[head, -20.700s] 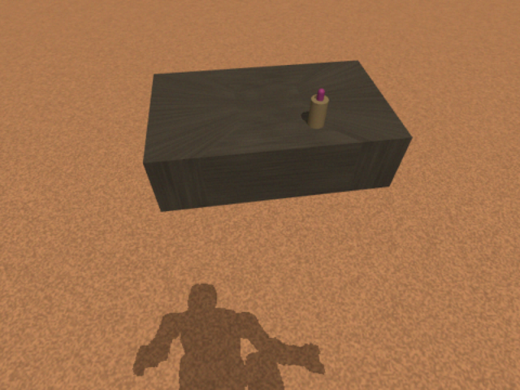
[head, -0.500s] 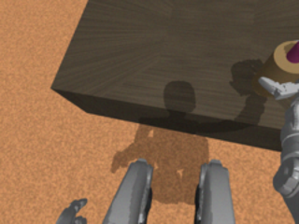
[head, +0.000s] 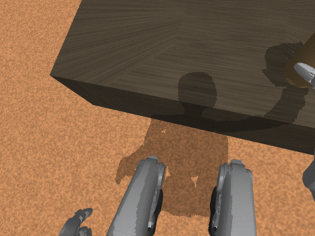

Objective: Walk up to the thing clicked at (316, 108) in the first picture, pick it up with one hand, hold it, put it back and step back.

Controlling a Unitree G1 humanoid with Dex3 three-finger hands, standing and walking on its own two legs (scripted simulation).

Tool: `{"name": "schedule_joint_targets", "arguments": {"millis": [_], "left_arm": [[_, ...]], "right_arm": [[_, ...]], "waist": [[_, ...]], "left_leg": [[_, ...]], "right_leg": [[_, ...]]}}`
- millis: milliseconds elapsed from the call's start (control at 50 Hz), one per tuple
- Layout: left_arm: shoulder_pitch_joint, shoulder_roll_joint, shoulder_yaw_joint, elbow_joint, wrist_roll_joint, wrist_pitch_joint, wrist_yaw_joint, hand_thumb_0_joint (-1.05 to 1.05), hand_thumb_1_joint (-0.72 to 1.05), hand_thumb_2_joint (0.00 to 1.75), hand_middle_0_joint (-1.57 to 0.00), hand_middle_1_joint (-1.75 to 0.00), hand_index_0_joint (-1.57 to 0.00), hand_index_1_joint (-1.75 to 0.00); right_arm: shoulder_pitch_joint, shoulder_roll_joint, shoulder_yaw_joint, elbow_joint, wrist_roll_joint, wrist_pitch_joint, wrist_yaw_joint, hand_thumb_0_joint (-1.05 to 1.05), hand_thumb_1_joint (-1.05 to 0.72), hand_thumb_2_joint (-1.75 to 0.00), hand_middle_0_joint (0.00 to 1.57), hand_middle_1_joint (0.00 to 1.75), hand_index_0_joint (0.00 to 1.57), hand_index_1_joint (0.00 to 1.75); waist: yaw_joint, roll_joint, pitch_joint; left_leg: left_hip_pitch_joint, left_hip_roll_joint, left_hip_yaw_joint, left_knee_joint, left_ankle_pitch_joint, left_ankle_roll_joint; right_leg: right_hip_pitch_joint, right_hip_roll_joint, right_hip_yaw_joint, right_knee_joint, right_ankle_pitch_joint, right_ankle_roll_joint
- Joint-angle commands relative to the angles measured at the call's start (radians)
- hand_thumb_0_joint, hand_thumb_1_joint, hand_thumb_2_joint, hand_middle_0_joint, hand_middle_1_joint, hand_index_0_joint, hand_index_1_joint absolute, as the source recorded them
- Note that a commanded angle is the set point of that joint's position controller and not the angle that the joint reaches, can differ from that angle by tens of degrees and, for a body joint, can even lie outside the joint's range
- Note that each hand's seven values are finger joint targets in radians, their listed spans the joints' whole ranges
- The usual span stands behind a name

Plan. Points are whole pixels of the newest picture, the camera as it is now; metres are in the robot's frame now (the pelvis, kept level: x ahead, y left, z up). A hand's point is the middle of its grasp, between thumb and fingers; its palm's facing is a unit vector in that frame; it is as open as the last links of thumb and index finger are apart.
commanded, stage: lower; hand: right
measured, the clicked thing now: out of the picture +0.51 -0.29 +0.01
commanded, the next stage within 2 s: loosen in 0.80 s
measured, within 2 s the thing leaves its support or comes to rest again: rests again in 0.68 s
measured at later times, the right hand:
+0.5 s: hand (309, 66) +0.53 -0.30 -0.07, palm faces +0.35 +0.93 -0.05, open 10.9 cm
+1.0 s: hand (307, 68) +0.53 -0.31 -0.09, palm faces +0.35 +0.93 -0.04, open 10.9 cm
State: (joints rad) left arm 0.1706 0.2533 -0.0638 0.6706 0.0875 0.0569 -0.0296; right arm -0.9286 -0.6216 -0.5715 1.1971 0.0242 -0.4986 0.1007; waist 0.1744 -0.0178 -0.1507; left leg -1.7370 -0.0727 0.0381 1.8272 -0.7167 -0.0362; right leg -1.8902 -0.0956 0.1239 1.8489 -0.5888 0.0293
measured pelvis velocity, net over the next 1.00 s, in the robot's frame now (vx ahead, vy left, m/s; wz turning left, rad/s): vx -0.01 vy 0.01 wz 0.05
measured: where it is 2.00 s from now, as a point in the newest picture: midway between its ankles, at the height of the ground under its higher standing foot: (182, 220)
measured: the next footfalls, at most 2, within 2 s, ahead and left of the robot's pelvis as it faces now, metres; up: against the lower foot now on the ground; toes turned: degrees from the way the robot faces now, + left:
none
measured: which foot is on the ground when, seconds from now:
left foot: down 0.00-1.00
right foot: down 0.00-1.00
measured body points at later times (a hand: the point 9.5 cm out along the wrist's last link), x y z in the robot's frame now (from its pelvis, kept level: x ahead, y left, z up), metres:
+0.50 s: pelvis -0.01 +0.00 -0.07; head +0.23 -0.05 +0.31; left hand +0.05 +0.28 -0.18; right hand +0.50 -0.35 -0.07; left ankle +0.06 +0.14 -0.46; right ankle +0.08 -0.14 -0.46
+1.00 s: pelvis -0.01 +0.01 -0.10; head +0.23 -0.05 +0.28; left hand +0.04 +0.29 -0.21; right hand +0.51 -0.36 -0.09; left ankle +0.06 +0.14 -0.46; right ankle +0.08 -0.14 -0.46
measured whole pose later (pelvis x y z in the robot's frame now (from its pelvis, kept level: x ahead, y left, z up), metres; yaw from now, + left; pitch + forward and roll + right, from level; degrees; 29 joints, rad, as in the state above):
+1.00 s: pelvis -0.01 +0.01 -0.10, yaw +3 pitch +35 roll +7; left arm 0.16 0.29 -0.11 0.64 0.10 0.10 -0.03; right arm -1.01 -0.76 -0.64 1.12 0.01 -0.39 0.16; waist 0.19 0.01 -0.07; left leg -2.02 -0.10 0.06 2.16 -0.76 -0.04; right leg -2.18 -0.10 0.18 2.17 -0.62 0.05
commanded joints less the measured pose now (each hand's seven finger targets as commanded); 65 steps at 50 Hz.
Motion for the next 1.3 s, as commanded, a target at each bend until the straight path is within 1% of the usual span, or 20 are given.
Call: {"name": "schedule_joint_targets", "arguments": {"millis": [0, 180, 220, 240, 320, 360, 380, 500, 540, 600, 640, 700, 780, 840, 860, 920, 1080, 1100, 1140, 1280], "left_arm": [[0.168, 0.210, 0.069, -0.040, 0.006, -0.002, 0.010, 0.00, 0.86, 0.90, -0.20, -0.30, -0.20, -0.31], [0.191, 0.242, 0.079, -0.051, 0.010, 0.013, 0.003, 0.00, 0.86, 0.90, -0.20, -0.31, -0.20, -0.31], [0.185, 0.242, 0.079, -0.043, 0.008, 0.015, 0.005, 0.00, 0.86, 0.90, -0.21, -0.31, -0.20, -0.32], [0.196, 0.254, 0.089, -0.034, 0.010, 0.018, 0.008, 0.00, 0.86, 0.91, -0.21, -0.31, -0.20, -0.32], [0.200, 0.251, 0.085, -0.029, 0.011, 0.024, 0.009, 0.00, 0.86, 0.90, -0.21, -0.31, -0.20, -0.31], [0.196, 0.261, 0.083, -0.025, 0.009, 0.028, 0.013, 0.00, 0.86, 0.90, -0.21, -0.31, -0.20, -0.32], [0.189, 0.257, 0.081, -0.027, 0.009, 0.027, 0.013, 0.00, 0.86, 0.90, -0.21, -0.31, -0.20, -0.32], [0.199, 0.264, 0.070, -0.041, 0.006, 0.033, 0.015, 0.00, 0.88, 0.89, -0.20, -0.30, -0.20, -0.30], [0.191, 0.256, 0.057, -0.038, 0.006, 0.032, 0.013, 0.00, 0.88, 0.89, -0.20, -0.30, -0.20, -0.30], [0.195, 0.271, 0.062, -0.038, 0.007, 0.037, 0.015, 0.00, 0.88, 0.89, -0.20, -0.30, -0.20, -0.30], [0.188, 0.255, 0.048, -0.041, 0.011, 0.038, 0.011, 0.00, 0.88, 0.89, -0.20, -0.30, -0.20, -0.30], [0.196, 0.274, 0.057, -0.039, 0.012, 0.042, 0.015, 0.00, 0.87, 0.89, -0.20, -0.30, -0.20, -0.30], [0.200, 0.266, 0.052, -0.030, 0.016, 0.048, 0.015, 0.00, 0.87, 0.89, -0.20, -0.30, -0.20, -0.30], [0.197, 0.263, 0.043, -0.038, 0.015, 0.051, 0.018, 0.00, 0.87, 0.88, -0.20, -0.30, -0.20, -0.30], [0.195, 0.272, 0.045, -0.035, 0.015, 0.051, 0.019, 0.00, 0.87, 0.88, -0.20, -0.30, -0.20, -0.30], [0.194, 0.256, 0.030, -0.045, 0.012, 0.053, 0.019, 0.00, 0.91, 0.85, -0.20, -0.31, -0.22, -0.29], [0.203, 0.273, 0.031, -0.048, 0.006, 0.056, 0.026, 0.00, 0.91, 0.87, -0.20, -0.31, -0.22, -0.29], [0.194, 0.288, 0.039, -0.050, 0.005, 0.054, 0.027, 0.00, 0.90, 0.87, -0.20, -0.31, -0.22, -0.30], [0.205, 0.276, 0.028, -0.049, 0.005, 0.056, 0.027, 0.00, 0.89, 0.89, -0.20, -0.31, -0.21, -0.30], [0.194, 0.272, 0.021, -0.075, -0.001, 0.055, 0.026, 0.00, 0.88, 0.89, -0.20, -0.31, -0.20, -0.31]], "right_arm": [[-0.450, -0.349, -0.038, -0.266, 0.025, -0.115, 0.013, 0.00, -0.01, -1.31, 1.25, 1.44, 1.31, 1.44], [-0.530, -0.410, -0.073, -0.362, 0.027, -0.112, 0.030, 0.00, -0.01, -1.29, 1.24, 1.43, 1.30, 1.43], [-0.553, -0.409, -0.060, -0.368, 0.023, -0.103, 0.029, 0.00, -0.01, -1.30, 1.24, 1.43, 1.30, 1.43], [-0.604, -0.462, -0.088, -0.432, 0.022, -0.106, 0.021, 0.00, 0.00, -1.30, 1.24, 1.43, 1.30, 1.43], [-0.545, -0.406, -0.057, -0.365, 0.015, -0.081, 0.018, 0.00, -0.01, -1.31, 1.26, 1.45, 1.31, 1.45], [-0.594, -0.468, -0.085, -0.411, 0.013, -0.080, 0.015, 0.00, -0.04, -1.32, 1.27, 1.46, 1.32, 1.46], [-0.533, -0.401, -0.047, -0.327, 0.015, -0.066, 0.020, 0.00, -0.01, -1.33, 1.26, 1.46, 1.32, 1.46], [-0.543, -0.475, -0.089, -0.379, 0.022, -0.054, 0.036, 0.00, 0.00, -1.36, 1.29, 1.50, 1.35, 1.50], [-0.484, -0.441, -0.079, -0.310, 0.028, -0.039, 0.047, 0.00, -0.02, -1.34, 1.29, 1.48, 1.34, 1.48], [-0.526, -0.524, -0.121, -0.388, 0.028, -0.044, 0.048, 0.00, 0.00, -1.36, 1.29, 1.50, 1.35, 1.50], [-0.496, -0.454, -0.085, -0.335, 0.027, -0.032, 0.058, 0.00, -0.01, -1.35, 1.29, 1.49, 1.35, 1.49], [-0.543, -0.531, -0.122, -0.429, 0.025, -0.039, 0.053, 0.00, -0.01, -1.36, 1.29, 1.50, 1.35, 1.50], [-0.530, -0.477, -0.087, -0.370, 0.018, -0.016, 0.054, 0.00, -0.01, -1.32, 1.27, 1.46, 1.33, 1.46], [-0.540, -0.512, -0.100, -0.383, 0.014, -0.011, 0.045, 0.00, 0.01, -1.32, 1.27, 1.46, 1.33, 1.46], [-0.511, -0.471, -0.076, -0.319, 0.012, -0.001, 0.050, 0.00, 0.02, -1.31, 1.26, 1.45, 1.32, 1.45], [-0.548, -0.507, -0.100, -0.401, 0.024, -0.004, 0.047, 0.00, 0.13, -1.17, 1.21, 1.32, 1.26, 1.32], [-0.523, -0.508, -0.087, -0.381, 0.025, 0.032, 0.050, 0.00, 0.37, -0.58, 1.08, 0.88, 1.10, 0.88], [-0.479, -0.470, -0.065, -0.325, 0.027, 0.044, 0.055, 0.00, 0.39, -0.53, 1.06, 0.84, 1.09, 0.84], [-0.514, -0.515, -0.087, -0.393, 0.024, 0.039, 0.053, 0.00, 0.43, -0.51, 0.90, 0.75, 0.93, 0.75], [-0.427, -0.454, -0.055, -0.313, 0.031, 0.070, 0.060, 0.00, 0.52, -0.26, 0.64, 0.47, 0.65, 0.47]], "waist": [[-0.008, -0.267, -0.674], [-0.020, -0.345, -0.805], [-0.013, -0.348, -0.797], [-0.019, -0.370, -0.801], [-0.007, -0.336, -0.774], [-0.011, -0.361, -0.779], [-0.001, -0.326, -0.740], [-0.001, -0.284, -0.770], [-0.003, -0.279, -0.728], [-0.017, -0.294, -0.757], [0.005, -0.284, -0.710], [-0.008, -0.337, -0.744], [0.018, -0.312, -0.684], [0.008, -0.324, -0.685], [0.028, -0.295, -0.642], [0.010, -0.298, -0.664], [0.021, -0.288, -0.657], [0.023, -0.278, -0.646], [0.016, -0.320, -0.662], [0.022, -0.268, -0.628]], "left_leg": [[0.118, -0.007, 0.038, -0.166, 0.294, 0.064], [0.079, -0.009, 0.049, -0.078, 0.304, 0.066], [0.047, -0.010, 0.053, -0.067, 0.289, 0.066], [0.046, -0.008, 0.051, -0.058, 0.271, 0.068], [0.025, -0.011, 0.061, -0.036, 0.251, 0.068], [0.001, -0.010, 0.061, -0.022, 0.243, 0.070], [-0.008, -0.013, 0.065, -0.024, 0.238, 0.068], [0.050, -0.015, 0.060, -0.005, 0.281, 0.058], [0.027, -0.019, 0.061, 0.010, 0.294, 0.058], [0.053, -0.022, 0.058, 0.019, 0.308, 0.056], [0.031, -0.024, 0.069, 0.033, 0.297, 0.056], [0.030, -0.025, 0.067, 0.048, 0.292, 0.061], [-0.006, -0.030, 0.076, 0.053, 0.267, 0.060], [-0.013, -0.031, 0.075, 0.061, 0.251, 0.063], [-0.023, -0.033, 0.082, 0.056, 0.230, 0.060], [-0.017, -0.032, 0.085, 0.062, 0.224, 0.061], [0.000, -0.033, 0.094, 0.063, 0.231, 0.057], [-0.024, -0.036, 0.096, 0.061, 0.205, 0.059], [-0.035, -0.033, 0.102, 0.078, 0.223, 0.063], [-0.023, -0.038, 0.102, 0.064, 0.233, 0.059]], "right_leg": [[0.600, 0.011, -0.022, -0.118, 0.241, -0.054], [0.651, 0.004, -0.014, -0.047, 0.294, -0.044], [0.646, 0.003, -0.014, -0.029, 0.279, -0.043], [0.623, 0.006, -0.016, -0.029, 0.255, -0.041], [0.586, 0.004, -0.018, -0.013, 0.223, -0.039], [0.586, 0.006, -0.017, 0.002, 0.219, -0.038], [0.560, 0.004, -0.019, 0.009, 0.204, -0.040], [0.471, 0.004, -0.026, 0.062, 0.213, -0.050], [0.455, 0.000, -0.025, 0.081, 0.237, -0.053], [0.439, -0.002, -0.026, 0.100, 0.245, -0.055], [0.412, -0.003, -0.022, 0.102, 0.228, -0.053], [0.430, -0.003, -0.024, 0.106, 0.224, -0.049], [0.388, -0.006, -0.022, 0.113, 0.181, -0.050], [0.368, -0.005, -0.026, 0.120, 0.159, -0.050], [0.341, -0.004, -0.022, 0.124, 0.129, -0.051], [0.328, -0.003, -0.024, 0.123, 0.120, -0.051], [0.313, -0.003, -0.023, 0.130, 0.121, -0.052], [0.320, -0.005, -0.020, 0.128, 0.099, -0.052], [0.354, -0.004, -0.019, 0.126, 0.130, -0.047], [0.314, -0.006, -0.017, 0.132, 0.130, -0.055]]}}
